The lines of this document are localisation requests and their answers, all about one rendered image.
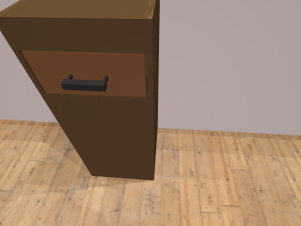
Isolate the handle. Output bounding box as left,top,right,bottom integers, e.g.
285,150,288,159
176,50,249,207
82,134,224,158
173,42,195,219
60,74,108,91

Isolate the drawer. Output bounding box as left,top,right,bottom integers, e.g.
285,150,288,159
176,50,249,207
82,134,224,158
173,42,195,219
22,50,148,98

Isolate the cabinet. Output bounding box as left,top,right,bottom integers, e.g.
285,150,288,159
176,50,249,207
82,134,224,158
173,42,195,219
0,0,160,181

